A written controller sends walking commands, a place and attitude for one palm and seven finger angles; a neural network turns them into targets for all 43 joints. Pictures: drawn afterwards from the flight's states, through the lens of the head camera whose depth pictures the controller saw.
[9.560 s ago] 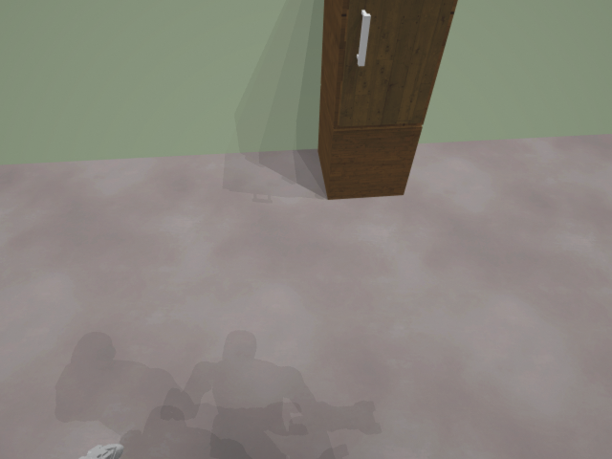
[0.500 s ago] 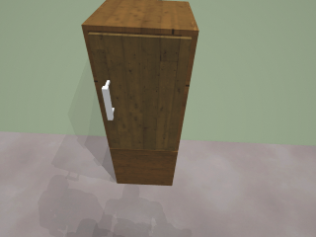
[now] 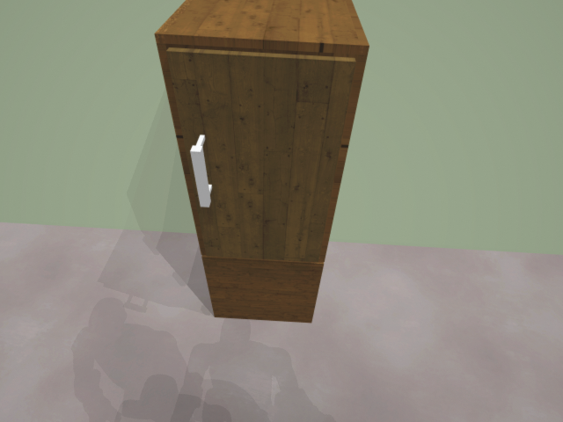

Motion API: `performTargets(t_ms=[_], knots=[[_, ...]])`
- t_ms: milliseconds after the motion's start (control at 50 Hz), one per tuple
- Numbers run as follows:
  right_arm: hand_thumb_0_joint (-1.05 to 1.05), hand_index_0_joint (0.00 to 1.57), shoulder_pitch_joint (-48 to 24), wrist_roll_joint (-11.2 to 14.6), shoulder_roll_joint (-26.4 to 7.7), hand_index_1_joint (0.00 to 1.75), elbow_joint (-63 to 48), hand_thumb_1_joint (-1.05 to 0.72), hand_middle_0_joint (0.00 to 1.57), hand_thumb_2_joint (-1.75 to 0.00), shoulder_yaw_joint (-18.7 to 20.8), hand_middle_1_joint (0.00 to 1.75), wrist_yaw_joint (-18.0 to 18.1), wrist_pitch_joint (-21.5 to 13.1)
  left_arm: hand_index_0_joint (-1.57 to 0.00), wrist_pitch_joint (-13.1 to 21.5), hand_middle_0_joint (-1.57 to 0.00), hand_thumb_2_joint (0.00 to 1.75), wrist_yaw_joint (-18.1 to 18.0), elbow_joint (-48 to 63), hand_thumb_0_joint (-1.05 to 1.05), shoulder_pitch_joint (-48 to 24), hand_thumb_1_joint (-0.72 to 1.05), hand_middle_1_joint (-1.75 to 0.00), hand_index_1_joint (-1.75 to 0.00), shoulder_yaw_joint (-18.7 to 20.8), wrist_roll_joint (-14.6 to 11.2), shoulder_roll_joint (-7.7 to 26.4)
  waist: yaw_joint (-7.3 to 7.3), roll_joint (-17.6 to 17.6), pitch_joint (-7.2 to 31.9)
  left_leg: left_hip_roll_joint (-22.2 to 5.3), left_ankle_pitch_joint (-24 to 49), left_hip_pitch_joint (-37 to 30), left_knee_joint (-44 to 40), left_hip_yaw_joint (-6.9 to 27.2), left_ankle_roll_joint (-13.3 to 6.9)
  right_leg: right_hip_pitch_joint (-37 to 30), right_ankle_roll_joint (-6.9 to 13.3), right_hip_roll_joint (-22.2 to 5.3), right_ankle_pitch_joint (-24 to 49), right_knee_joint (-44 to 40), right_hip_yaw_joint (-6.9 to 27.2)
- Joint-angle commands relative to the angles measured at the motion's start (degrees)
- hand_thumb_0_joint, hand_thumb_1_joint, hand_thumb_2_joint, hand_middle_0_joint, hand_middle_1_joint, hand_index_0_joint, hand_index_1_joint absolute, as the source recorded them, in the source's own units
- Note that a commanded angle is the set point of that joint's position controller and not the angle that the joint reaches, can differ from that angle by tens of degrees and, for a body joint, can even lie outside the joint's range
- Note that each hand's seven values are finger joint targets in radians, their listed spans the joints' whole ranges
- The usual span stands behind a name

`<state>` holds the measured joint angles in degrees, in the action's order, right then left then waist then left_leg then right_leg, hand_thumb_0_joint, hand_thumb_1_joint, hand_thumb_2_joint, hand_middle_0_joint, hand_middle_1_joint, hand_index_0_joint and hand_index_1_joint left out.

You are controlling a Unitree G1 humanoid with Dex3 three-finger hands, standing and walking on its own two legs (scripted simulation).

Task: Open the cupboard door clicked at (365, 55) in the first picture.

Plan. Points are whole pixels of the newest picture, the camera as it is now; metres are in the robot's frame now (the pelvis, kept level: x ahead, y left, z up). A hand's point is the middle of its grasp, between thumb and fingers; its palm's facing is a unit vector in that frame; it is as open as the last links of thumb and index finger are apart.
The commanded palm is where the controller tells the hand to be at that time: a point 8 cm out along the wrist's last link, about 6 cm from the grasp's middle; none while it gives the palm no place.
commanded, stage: shuffle to correct the standing spot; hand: left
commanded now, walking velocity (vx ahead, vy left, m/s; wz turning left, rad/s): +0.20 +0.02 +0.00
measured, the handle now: (203, 172) +0.61 +0.21 +0.00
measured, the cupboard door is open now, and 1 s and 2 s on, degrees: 0 0 0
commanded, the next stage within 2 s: come to a stop and stand still in 0.14 s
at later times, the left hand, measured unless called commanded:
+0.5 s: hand out of the picture +0.05 +0.15 -0.19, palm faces +0.10 -0.99 -0.14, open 7.4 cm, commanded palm none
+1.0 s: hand out of the picture +0.05 +0.16 -0.17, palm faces +0.03 -0.98 -0.19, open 7.3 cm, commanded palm none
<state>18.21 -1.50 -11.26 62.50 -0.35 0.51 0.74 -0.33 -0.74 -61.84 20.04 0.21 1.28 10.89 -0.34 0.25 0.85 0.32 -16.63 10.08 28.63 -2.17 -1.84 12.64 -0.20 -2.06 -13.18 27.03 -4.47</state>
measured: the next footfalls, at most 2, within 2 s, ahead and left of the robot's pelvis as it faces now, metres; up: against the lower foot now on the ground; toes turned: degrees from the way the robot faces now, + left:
none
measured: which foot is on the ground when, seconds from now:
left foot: down 0.00-1.00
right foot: down 0.00-1.00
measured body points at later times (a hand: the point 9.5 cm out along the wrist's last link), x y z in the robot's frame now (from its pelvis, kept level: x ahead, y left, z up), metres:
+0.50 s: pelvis +0.08 +0.01 -0.01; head +0.09 +0.03 +0.44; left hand +0.05 +0.21 -0.18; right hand +0.08 -0.20 -0.17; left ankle +0.06 +0.09 -0.74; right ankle +0.03 -0.13 -0.74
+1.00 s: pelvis +0.04 -0.01 +0.01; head +0.03 +0.00 +0.46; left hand +0.05 +0.21 -0.15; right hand +0.04 -0.23 -0.15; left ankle +0.06 +0.09 -0.74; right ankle +0.03 -0.13 -0.74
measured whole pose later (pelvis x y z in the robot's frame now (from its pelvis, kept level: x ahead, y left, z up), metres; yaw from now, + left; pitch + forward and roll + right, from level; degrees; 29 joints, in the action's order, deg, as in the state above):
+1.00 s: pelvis +0.04 -0.01 +0.01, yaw +0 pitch -2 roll +0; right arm 15.7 -0.7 -8.4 64.9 0.5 1.3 0.5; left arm 0.2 -2.4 -62.3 17.0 0.0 0.8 8.8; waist 0.6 0.4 -0.8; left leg -1.6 -10.8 9.6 22.6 -7.3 -1.3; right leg 6.4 -0.2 -1.9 -13.3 22.0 -5.6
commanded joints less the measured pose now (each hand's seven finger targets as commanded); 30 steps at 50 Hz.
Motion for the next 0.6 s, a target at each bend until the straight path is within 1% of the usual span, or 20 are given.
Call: performTargets(t_ms=[0,40,80,140,180,200,220,240,260,280,300,320,340,360,380,400,420,440,480,580], knots=[[0.00,0.20,2.6,0.3,-4.6,0.30,-1.7,-0.90,0.20,-0.90,1.5,0.30,0.3,-1.5,-0.20,1.3,-0.20,0.90,-0.5,1.7,0.00,4.0,0.90,-0.30,-0.30,2.1,0.0,5.7,-0.12,0.3,-8.7,-3.3,-11.8,10.6,-5.1,4.2,-1.1,0.2,3.7,-6.1,-17.5,-7.3,9.7],[0.00,0.20,4.4,0.4,-4.3,0.30,-1.2,-0.90,0.20,-0.90,1.7,0.30,0.5,-1.7,-0.20,1.2,-0.20,0.90,-0.4,1.6,0.00,4.3,0.90,-0.30,-0.30,2.3,0.0,4.6,0.39,-1.6,-10.1,-4.3,-13.5,9.9,-6.6,5.6,-1.7,2.5,3.6,-4.9,-17.3,-4.9,7.8],[0.00,0.20,6.6,0.5,-4.4,0.30,-0.3,-0.90,0.20,-0.90,1.9,0.30,0.8,-2.2,-0.20,1.4,-0.20,0.90,-0.3,1.3,0.00,4.5,0.90,-0.30,-0.30,2.0,0.1,2.4,0.96,-4.8,-10.5,-7.0,-13.4,8.2,-9.9,8.8,-3.0,3.8,3.1,-2.7,-11.5,0.1,3.8],[0.00,0.20,9.5,0.7,-5.1,0.30,1.1,-0.90,0.20,-0.90,2.5,0.30,1.5,-3.0,-0.20,1.9,-0.20,0.90,-0.2,1.5,0.00,4.0,0.90,-0.30,-0.30,1.5,0.4,-0.8,1.17,-8.3,-10.7,-12.1,-5.8,2.6,-12.7,14.4,-6.3,7.5,2.1,0.0,-4.1,7.5,-1.1],[0.00,0.20,9.9,0.8,-3.9,0.30,1.6,-0.90,0.20,-0.90,2.4,0.30,1.8,-3.4,-0.20,2.4,-0.20,0.90,-0.2,1.0,0.00,4.8,0.90,-0.30,-0.30,1.5,0.2,-1.9,0.67,-6.9,-9.2,-11.9,8.6,0.1,-8.6,12.1,-6.7,5.6,2.4,-0.1,-2.5,5.8,-1.5],[0.00,0.20,9.1,0.9,-3.3,0.30,1.3,-0.90,0.20,-0.90,2.3,0.30,1.9,-3.5,-0.20,2.6,-0.20,0.90,-0.3,0.2,0.00,7.2,0.90,-0.30,-0.30,1.7,0.0,-1.9,-0.36,-4.6,-7.7,-10.4,12.5,2.3,-5.0,9.3,-6.0,0.3,2.9,-0.8,0.7,3.7,-0.8],[0.00,0.20,8.0,1.1,-2.6,0.30,0.9,-0.90,0.20,-0.90,2.2,0.30,1.9,-3.7,-0.20,2.8,-0.20,0.90,-0.5,-1.0,0.00,10.4,0.90,-0.30,-0.30,2.2,0.0,-1.0,-1.61,-0.3,-6.3,-7.7,15.5,7.2,0.4,5.4,-4.5,-6.8,4.0,-2.6,5.9,2.7,1.8],[0.00,0.20,6.0,1.2,-1.2,0.30,-0.2,-0.90,0.20,-0.90,2.0,0.30,1.8,-4.1,-0.20,3.1,-0.20,0.90,-1.0,-2.7,0.00,15.4,0.90,-0.30,-0.30,2.8,0.1,0.8,-3.35,5.9,-4.8,-3.5,14.2,14.2,8.8,0.1,-2.5,-14.8,5.8,-7.3,16.0,0.6,7.9],[0.00,0.20,4.2,1.1,0.8,0.30,-1.3,-0.90,0.20,-0.90,1.7,0.30,1.6,-4.1,-0.20,3.3,-0.20,0.90,-1.7,-4.1,0.00,18.7,0.90,-0.30,-0.30,3.6,0.0,3.3,-3.83,13.0,-3.3,-1.0,2.9,20.3,16.4,-4.0,-0.5,-20.2,8.5,-14.1,29.8,-2.3,14.5],[0.00,0.20,0.9,1.1,1.2,0.30,-2.4,-0.90,0.20,-0.90,1.6,0.30,1.7,-3.5,-0.20,3.3,-0.20,0.90,-2.2,-4.2,0.00,18.8,0.90,-0.30,-0.30,3.6,0.0,3.2,-4.29,11.9,-4.8,-2.1,-12.4,22.8,20.8,-2.9,0.6,-19.4,11.8,-18.2,41.4,-3.2,16.3],[0.00,0.20,-0.7,1.4,2.3,0.30,-3.0,-0.90,0.20,-0.90,1.7,0.30,1.7,-3.1,-0.20,3.0,-0.20,0.90,-2.7,-3.3,0.00,16.5,0.90,-0.30,-0.30,3.2,0.5,2.4,-3.62,6.6,-5.4,-3.3,-15.7,22.0,19.2,-1.2,0.9,-17.1,12.6,-19.0,45.6,-2.5,15.1],[0.00,0.20,0.5,1.7,3.4,0.30,-2.4,-0.90,0.20,-0.90,1.8,0.30,1.6,-2.7,-0.20,2.4,-0.20,0.90,-3.0,-2.1,0.00,12.7,0.90,-0.30,-0.30,3.1,0.6,2.1,-1.74,3.7,-5.7,-4.3,-13.4,18.4,13.4,-0.8,1.1,-14.1,11.3,-17.8,44.9,-1.0,11.4],[0.00,0.20,3.0,1.8,4.2,0.30,-1.0,-0.90,0.20,-0.90,1.7,0.30,1.6,-2.4,-0.20,1.9,-0.20,0.90,-3.0,-0.9,0.00,8.4,0.90,-0.30,-0.30,2.7,0.4,1.5,0.79,3.9,-5.1,-4.3,-4.8,10.5,2.9,-1.1,1.4,-8.7,8.3,-14.2,40.8,1.4,7.0],[0.00,0.20,7.5,1.7,3.6,0.30,1.1,-0.90,0.20,-0.90,1.9,0.30,1.7,-2.3,-0.20,1.5,-0.20,0.90,-3.0,0.1,0.00,5.0,0.90,-0.30,-0.30,2.3,-0.4,0.4,2.89,2.6,-3.8,-4.7,14.7,0.5,-5.1,-0.6,1.1,-2.7,4.3,-9.2,32.8,4.8,2.7],[0.00,0.20,9.2,1.0,0.5,0.30,2.3,-0.90,0.20,-0.90,2.4,0.30,2.2,-2.5,-0.20,1.0,-0.20,0.90,-3.1,0.7,0.00,5.7,0.90,-0.30,-0.30,2.0,-0.8,-1.5,1.77,-2.8,-2.7,-9.3,34.4,-4.2,-3.2,3.4,-0.7,0.9,0.6,-4.7,18.6,5.4,1.0],[0.00,0.20,8.3,1.0,-1.0,0.30,2.1,-0.90,0.20,-0.90,2.5,0.30,2.4,-2.2,-0.20,0.7,-0.20,0.90,-3.4,0.8,0.00,6.7,0.90,-0.30,-0.30,1.7,-0.7,-2.6,0.62,-4.7,-2.4,-13.2,43.6,-4.2,-2.8,4.4,-3.0,0.6,-1.0,-3.3,4.9,2.8,0.6],[0.00,0.20,6.8,1.2,-1.6,0.30,1.9,-0.90,0.20,-0.90,2.5,0.30,2.5,-2.3,-0.20,0.2,-0.20,0.90,-3.6,0.6,0.00,6.0,0.90,-0.30,-0.30,1.7,-0.5,-2.1,0.66,-8.6,-4.2,-13.6,50.5,-3.8,-3.2,5.8,-3.9,0.4,-1.5,-2.7,1.8,3.0,0.4],[0.00,0.20,6.2,1.3,-1.5,0.30,1.6,-0.90,0.20,-0.90,2.6,0.30,2.7,-2.2,-0.20,0.1,-0.20,0.90,-3.6,0.7,0.00,5.9,0.90,-0.30,-0.30,1.6,-0.4,-1.7,0.67,-7.8,-4.9,-13.4,56.7,-4.7,-3.0,5.6,-3.8,0.4,-1.4,-2.6,2.0,3.2,0.2],[0.00,0.20,5.1,1.3,-2.3,0.30,1.5,-0.90,0.20,-0.90,2.7,0.30,3.1,-2.2,-0.20,-0.2,-0.20,0.90,-3.5,0.7,0.00,6.2,0.90,-0.30,-0.30,1.5,-0.6,-1.8,0.50,-5.6,-3.8,-13.1,60.3,-8.5,-2.9,5.3,-3.9,1.0,-1.3,-2.7,0.6,2.0,0.4],[0.00,0.20,2.7,1.1,-2.8,0.30,-0.7,-0.90,0.20,-0.90,3.5,0.30,3.0,-1.7,-0.20,-0.2,-0.20,0.90,-3.0,1.9,0.00,5.1,0.90,-0.30,-0.30,2.1,-0.3,0.2,0.71,-2.1,-0.4,-10.0,45.6,-6.3,-2.4,1.6,-1.5,-3.6,-0.3,-4.2,18.4,0.3,1.6]])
